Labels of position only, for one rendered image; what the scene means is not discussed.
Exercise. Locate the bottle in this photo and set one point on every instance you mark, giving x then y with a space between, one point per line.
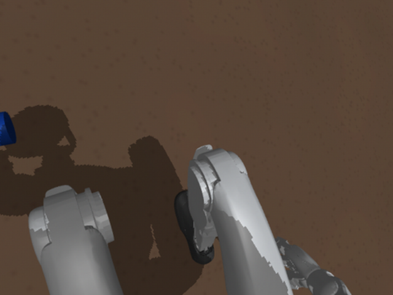
7 131

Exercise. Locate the right robot foot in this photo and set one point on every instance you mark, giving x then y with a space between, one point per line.
185 221

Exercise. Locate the right robot hand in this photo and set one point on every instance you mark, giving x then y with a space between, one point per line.
301 265

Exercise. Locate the right robot arm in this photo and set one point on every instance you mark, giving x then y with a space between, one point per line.
322 282

